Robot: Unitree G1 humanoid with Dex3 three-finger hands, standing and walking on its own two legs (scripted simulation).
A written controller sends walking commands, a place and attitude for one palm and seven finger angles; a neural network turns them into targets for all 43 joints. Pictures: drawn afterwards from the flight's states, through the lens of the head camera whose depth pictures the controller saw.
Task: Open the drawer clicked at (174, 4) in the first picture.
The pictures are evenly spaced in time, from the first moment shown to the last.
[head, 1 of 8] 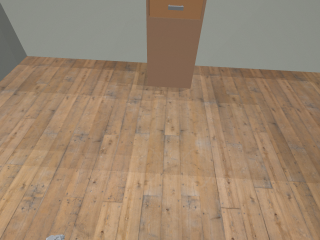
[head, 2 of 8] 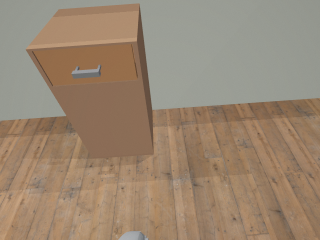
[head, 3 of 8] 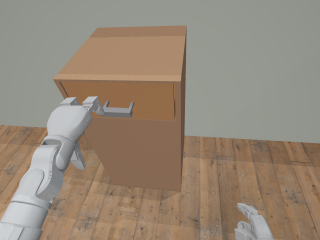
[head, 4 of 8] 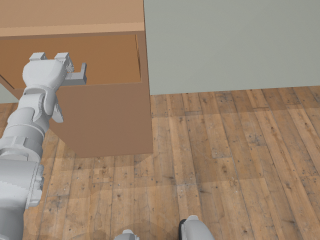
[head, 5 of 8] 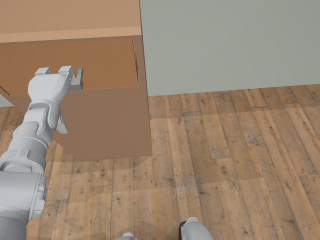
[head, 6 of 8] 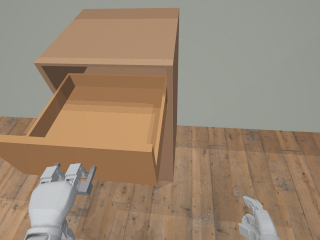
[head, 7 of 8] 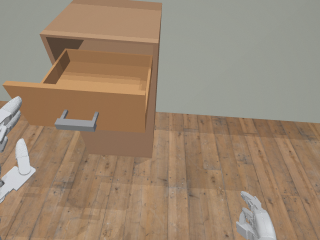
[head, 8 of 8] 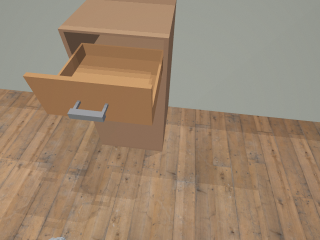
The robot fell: no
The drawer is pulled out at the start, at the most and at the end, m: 0.00 0.30 0.30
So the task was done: yes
